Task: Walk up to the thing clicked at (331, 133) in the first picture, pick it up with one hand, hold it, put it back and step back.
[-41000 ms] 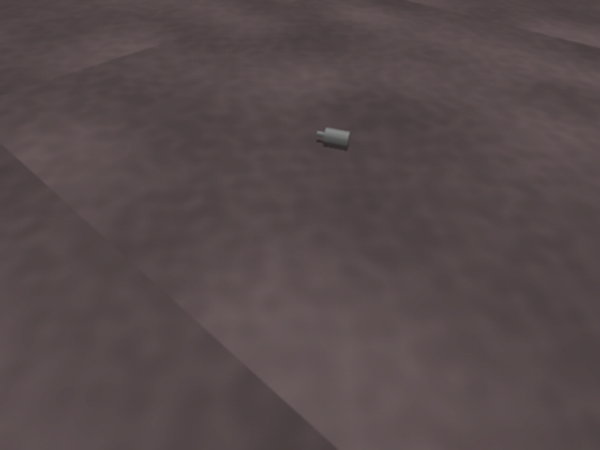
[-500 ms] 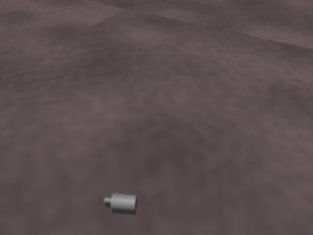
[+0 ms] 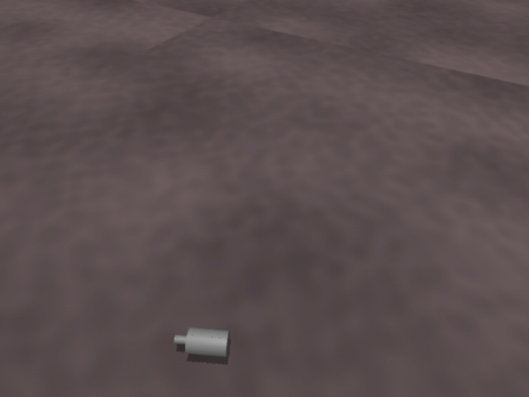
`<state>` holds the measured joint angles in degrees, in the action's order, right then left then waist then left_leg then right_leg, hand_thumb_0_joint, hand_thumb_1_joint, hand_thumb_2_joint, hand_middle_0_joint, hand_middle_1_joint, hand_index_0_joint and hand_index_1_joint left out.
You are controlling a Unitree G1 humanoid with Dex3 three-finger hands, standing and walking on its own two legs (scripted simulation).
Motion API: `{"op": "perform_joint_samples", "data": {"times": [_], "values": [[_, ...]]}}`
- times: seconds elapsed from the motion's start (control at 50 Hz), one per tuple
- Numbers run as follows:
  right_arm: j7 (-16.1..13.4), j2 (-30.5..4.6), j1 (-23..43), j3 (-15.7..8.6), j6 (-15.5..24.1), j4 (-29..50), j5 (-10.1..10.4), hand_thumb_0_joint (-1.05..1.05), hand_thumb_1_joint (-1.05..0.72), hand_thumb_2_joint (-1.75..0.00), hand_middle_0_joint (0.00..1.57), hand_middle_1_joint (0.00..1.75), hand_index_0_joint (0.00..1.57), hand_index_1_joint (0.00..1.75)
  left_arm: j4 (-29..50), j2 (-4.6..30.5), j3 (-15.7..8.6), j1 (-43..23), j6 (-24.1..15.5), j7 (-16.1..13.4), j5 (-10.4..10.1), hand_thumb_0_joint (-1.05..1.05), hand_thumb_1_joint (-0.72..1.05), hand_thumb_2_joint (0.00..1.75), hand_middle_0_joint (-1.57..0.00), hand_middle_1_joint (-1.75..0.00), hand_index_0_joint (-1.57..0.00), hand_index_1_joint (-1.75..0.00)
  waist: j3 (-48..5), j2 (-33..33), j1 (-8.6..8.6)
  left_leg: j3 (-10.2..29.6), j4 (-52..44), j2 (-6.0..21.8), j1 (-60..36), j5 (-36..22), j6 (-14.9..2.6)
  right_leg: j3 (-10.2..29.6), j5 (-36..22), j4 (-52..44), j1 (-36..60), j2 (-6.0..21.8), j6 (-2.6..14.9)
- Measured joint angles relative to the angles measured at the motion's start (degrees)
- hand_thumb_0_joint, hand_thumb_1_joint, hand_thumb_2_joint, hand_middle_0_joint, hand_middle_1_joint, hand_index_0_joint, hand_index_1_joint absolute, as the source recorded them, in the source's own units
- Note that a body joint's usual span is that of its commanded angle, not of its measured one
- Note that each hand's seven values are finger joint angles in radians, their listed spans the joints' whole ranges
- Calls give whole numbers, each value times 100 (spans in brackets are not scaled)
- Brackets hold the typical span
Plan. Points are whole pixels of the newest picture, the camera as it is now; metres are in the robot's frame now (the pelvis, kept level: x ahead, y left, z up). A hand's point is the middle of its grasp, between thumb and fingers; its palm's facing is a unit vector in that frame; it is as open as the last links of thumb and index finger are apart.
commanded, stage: stand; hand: left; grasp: from above
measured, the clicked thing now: (201, 341) +0.48 +0.22 -0.74
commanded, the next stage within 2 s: step back in 0.24 s
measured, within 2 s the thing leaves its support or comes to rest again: neither
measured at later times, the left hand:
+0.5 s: hand out of the picture +0.07 +0.28 -0.17, palm faces -0.03 -0.92 -0.39, open 7.4 cm
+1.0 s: hand out of the picture +0.01 +0.29 -0.18, palm faces -0.13 -0.90 -0.41, open 7.3 cm
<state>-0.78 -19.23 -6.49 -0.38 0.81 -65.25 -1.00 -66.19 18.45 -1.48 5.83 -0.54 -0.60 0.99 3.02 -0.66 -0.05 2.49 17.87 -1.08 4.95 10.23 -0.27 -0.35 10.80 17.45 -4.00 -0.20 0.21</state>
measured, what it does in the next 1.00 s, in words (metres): walks backwards: left foot, then right foot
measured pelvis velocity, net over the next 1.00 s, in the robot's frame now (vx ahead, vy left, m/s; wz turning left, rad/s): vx -0.12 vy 0.03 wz -0.10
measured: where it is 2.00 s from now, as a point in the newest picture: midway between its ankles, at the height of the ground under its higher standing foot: outside the picture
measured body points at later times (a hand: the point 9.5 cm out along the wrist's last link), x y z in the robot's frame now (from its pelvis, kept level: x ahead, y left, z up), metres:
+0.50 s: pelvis -0.04 +0.02 -0.02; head +0.02 +0.02 +0.43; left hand +0.07 +0.33 -0.14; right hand +0.05 -0.31 -0.14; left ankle -0.04 +0.12 -0.73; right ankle -0.01 -0.11 -0.75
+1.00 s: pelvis -0.12 +0.03 -0.03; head -0.05 +0.02 +0.41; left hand +0.02 +0.33 -0.15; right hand -0.06 -0.28 -0.16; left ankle -0.07 +0.13 -0.75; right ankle -0.14 -0.08 -0.75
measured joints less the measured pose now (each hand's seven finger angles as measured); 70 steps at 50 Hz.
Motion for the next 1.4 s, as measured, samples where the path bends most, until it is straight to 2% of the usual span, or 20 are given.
{"op": "perform_joint_samples", "data": {"times": [0.24,0.42,0.5,0.56,0.6,0.66,0.7,0.76,0.86,0.92,0.96,1.02,1.08,1.14,1.18,1.24,1.3,1.34,1.38,1.4], "values": [[20,-22,-60,18,9,-16,5,1,-90,-90,20,30,20,30,1,24,22,69,-10,15,-7,1,91,90,-20,-30,-21,-30,0,-8,-7,-8,-21,9,5,-12,11,8,3,15,-26,-8,12],[84,-229,260,-158,-233,501,85,1,-90,-90,20,30,20,30,696,252,-163,-121,99,-45,-67,1,91,90,-20,-30,-21,-30,574,-33,-61,14,1402,26,1008,321,-40,-20,192,881,-777,-66,61],[123,-295,145,-253,-326,733,50,1,-90,-90,20,30,20,30,989,368,-190,-173,193,-68,26,1,91,90,-20,-30,-21,-30,603,175,-49,-27,2532,-202,1297,1335,-158,95,319,1323,-1124,128,-11],[151,-363,-82,-293,-282,880,29,0,-90,-90,20,30,20,30,1191,445,-185,-235,266,-68,36,1,91,90,-20,-30,-21,-30,493,224,-132,-32,2025,-104,1013,777,-206,85,471,1754,-1479,193,-108],[117,-316,-130,-340,-248,894,-39,0,-90,-90,20,30,20,30,1310,513,-207,-378,314,-96,10,1,91,90,-20,-30,-21,-30,597,335,-130,-61,1956,-169,980,1191,-212,420,995,2478,-1796,61,14],[84,-162,-184,-296,-250,962,-95,0,-90,-90,20,30,20,30,1468,546,-228,-412,361,-168,4,1,91,90,-20,-30,-20,-30,763,446,-115,-169,1861,-147,952,1032,-249,832,1952,3704,-2128,-418,123],[43,-108,-231,-280,-257,1037,-111,1,-90,-90,20,30,20,30,1497,493,-205,-374,378,-169,-3,1,91,90,-20,-30,-20,-30,777,395,-179,-167,1685,-98,953,872,-269,895,2055,4263,-2264,-650,126],[-26,-97,-246,-265,-250,1172,-84,1,-90,-90,20,30,20,30,1587,392,-177,-266,377,-121,-2,1,91,90,-20,-30,-20,-30,827,295,-186,-242,1528,-47,991,708,-302,894,1860,4671,-2297,-736,72],[-63,-67,-198,-259,-198,1419,-35,1,-90,-90,20,30,21,30,1689,332,-203,-41,364,-65,34,1,91,90,-20,-30,-21,-30,916,215,-174,-411,1630,-6,1142,639,-309,832,1770,4106,-1894,-533,-77],[-43,-73,-161,-234,-201,1537,-29,1,-90,-90,20,30,21,30,1717,347,-246,49,345,-41,43,1,91,90,-20,-30,-21,-30,922,196,-143,-518,1852,29,1308,671,-267,678,1708,3326,-1563,-326,-66],[-20,-105,-130,-219,-233,1572,-9,1,-90,-90,20,30,21,30,1720,355,-271,117,308,-27,52,1,91,90,-20,-30,-21,-30,884,170,-101,-595,2072,68,1443,731,-216,553,1406,2564,-1265,-209,-4],[-12,-240,-21,-244,-326,1502,69,1,-90,-90,20,30,21,30,1635,197,-276,160,239,-25,103,1,91,90,-20,-30,-21,-30,919,-245,-159,-356,2448,307,1591,778,-139,297,959,2003,-978,-418,93],[-34,-190,-13,-246,-416,1432,104,1,-90,-90,20,30,21,30,1728,201,-230,300,230,23,111,1,91,90,-20,-30,-21,-30,757,-66,-16,35,3633,-155,1890,1875,-26,437,878,2033,-1093,-265,180],[-19,-249,-67,-231,-385,1454,137,1,-90,-90,20,30,20,30,1823,167,-231,339,257,-4,92,1,91,90,-20,-30,-21,-30,629,54,44,393,4629,-519,2022,2000,32,522,601,1748,-1162,-103,167],[-44,-336,-121,-226,-341,1480,143,1,-90,-90,20,30,20,30,1913,144,-227,291,262,-22,102,1,91,90,-20,-30,-21,-30,580,36,49,556,4821,-589,1977,1935,85,493,427,1602,-1268,-65,142],[-88,-455,-162,-227,-316,1489,146,1,-90,-90,20,30,20,30,2114,132,-217,203,239,-43,124,1,91,90,-20,-30,-21,-30,612,-34,50,557,4319,-470,1690,1942,159,402,237,1527,-1448,-75,108],[-100,-470,-206,-239,-287,1492,109,1,-90,-90,20,30,20,30,2289,181,-214,93,249,-55,121,1,91,90,-20,-30,-21,-30,706,-20,2,281,3071,-213,1254,1860,164,239,154,1648,-1640,-48,53],[-79,-434,-250,-257,-238,1485,56,1,-90,-90,20,30,20,30,2357,256,-205,22,293,-40,79,1,91,90,-20,-30,-21,-30,762,51,-46,90,1991,-93,890,1252,99,126,189,1898,-1806,1,-6],[-55,-224,-206,-266,-223,1423,-41,1,-90,-90,20,30,20,30,2325,404,-243,-41,370,-31,38,1,91,90,-20,-30,-21,-30,911,469,49,-115,1789,-295,782,959,-52,366,247,2192,-1922,148,10],[-9,-163,-228,-237,-228,1433,-81,1,-90,-90,20,30,20,30,2275,425,-265,-6,408,-39,27,1,91,90,-20,-30,-21,-30,889,544,82,-162,1819,-287,814,938,-94,533,737,2480,-2012,26,45]]}}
